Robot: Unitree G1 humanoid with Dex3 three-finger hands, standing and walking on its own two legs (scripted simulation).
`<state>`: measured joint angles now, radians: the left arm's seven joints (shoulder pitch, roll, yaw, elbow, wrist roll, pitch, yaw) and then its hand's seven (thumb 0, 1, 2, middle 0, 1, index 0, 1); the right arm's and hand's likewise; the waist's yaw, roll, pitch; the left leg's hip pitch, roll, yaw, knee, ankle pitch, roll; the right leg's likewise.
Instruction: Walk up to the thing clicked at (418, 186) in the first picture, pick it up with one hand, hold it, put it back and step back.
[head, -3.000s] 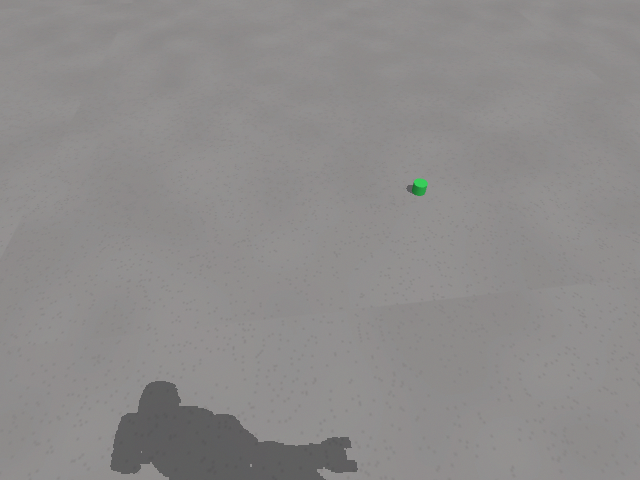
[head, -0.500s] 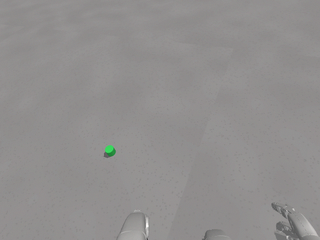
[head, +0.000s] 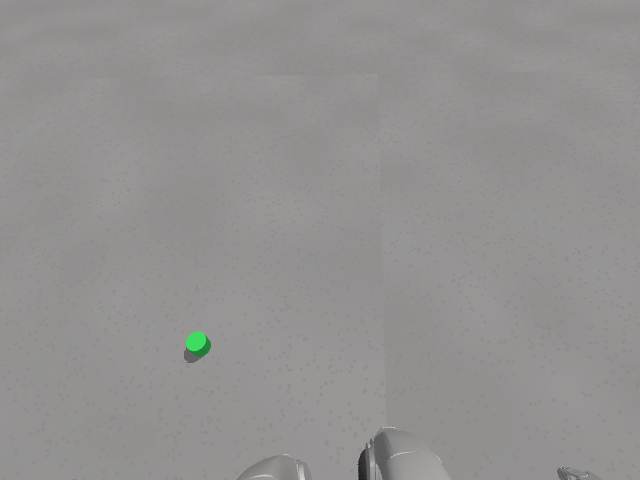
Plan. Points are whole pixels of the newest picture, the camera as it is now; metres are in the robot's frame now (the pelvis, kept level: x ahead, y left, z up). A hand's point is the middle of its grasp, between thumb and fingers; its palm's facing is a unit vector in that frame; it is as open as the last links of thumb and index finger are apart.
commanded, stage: walk up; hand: left
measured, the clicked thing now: (198, 344) +0.56 +0.39 -0.71
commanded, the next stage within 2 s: none
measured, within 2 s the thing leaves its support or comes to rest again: neither
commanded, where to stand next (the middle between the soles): +0.11 +0.38 m, yaw -28 degrees
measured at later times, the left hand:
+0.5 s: hand out of the picture +0.13 +0.56 -0.12, palm faces -0.16 -0.77 -0.61, open 7.4 cm
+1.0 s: hand out of the picture +0.17 +0.77 -0.14, palm faces -0.29 -0.76 -0.59, open 7.4 cm
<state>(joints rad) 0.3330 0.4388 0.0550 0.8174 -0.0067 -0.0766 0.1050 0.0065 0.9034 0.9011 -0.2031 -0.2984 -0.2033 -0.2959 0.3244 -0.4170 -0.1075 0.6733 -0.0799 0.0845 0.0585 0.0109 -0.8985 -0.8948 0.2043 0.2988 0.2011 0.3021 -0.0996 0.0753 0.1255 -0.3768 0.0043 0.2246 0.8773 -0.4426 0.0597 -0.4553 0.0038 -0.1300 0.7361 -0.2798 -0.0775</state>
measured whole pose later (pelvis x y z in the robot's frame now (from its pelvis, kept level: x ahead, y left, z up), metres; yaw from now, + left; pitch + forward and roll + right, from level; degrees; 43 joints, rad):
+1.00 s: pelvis +0.00 +0.48 -0.03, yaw -22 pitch -4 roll +0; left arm 0.28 0.48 0.09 0.92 0.03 -0.01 0.07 0.01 0.90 0.90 -0.20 -0.30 -0.20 -0.30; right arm 0.25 -0.44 -0.09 0.83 -0.03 0.05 0.03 0.01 -0.90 -0.89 0.20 0.30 0.20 0.30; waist 0.00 0.05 0.09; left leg -0.41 0.08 0.04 1.01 -0.54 -0.03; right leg -0.67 0.02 0.21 1.19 -0.45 -0.02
